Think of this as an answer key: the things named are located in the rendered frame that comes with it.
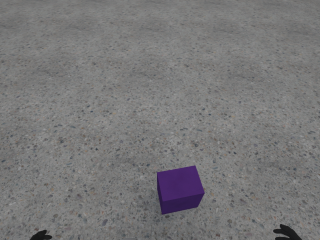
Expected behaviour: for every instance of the robot right hand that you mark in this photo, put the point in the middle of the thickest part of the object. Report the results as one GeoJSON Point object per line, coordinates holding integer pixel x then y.
{"type": "Point", "coordinates": [287, 231]}

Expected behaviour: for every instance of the robot left hand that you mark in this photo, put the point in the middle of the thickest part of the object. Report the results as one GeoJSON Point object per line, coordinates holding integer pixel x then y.
{"type": "Point", "coordinates": [41, 236]}

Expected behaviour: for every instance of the carton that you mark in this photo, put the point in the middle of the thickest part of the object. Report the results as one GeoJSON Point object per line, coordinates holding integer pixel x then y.
{"type": "Point", "coordinates": [179, 189]}

